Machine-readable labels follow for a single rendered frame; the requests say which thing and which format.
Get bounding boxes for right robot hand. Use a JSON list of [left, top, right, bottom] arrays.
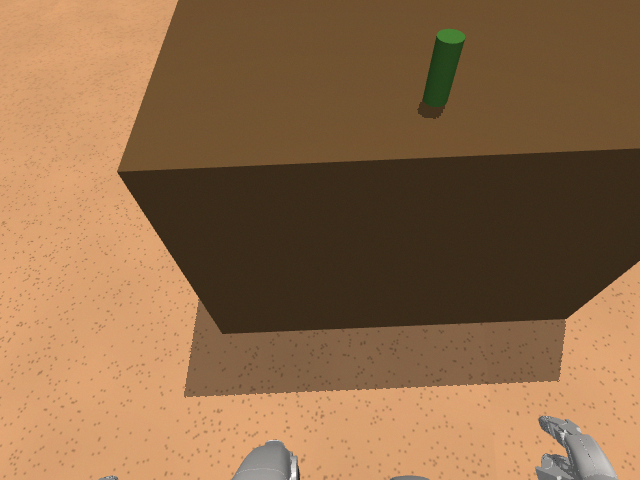
[[535, 416, 618, 480]]

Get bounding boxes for can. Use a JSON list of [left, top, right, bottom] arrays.
[[423, 29, 465, 107]]

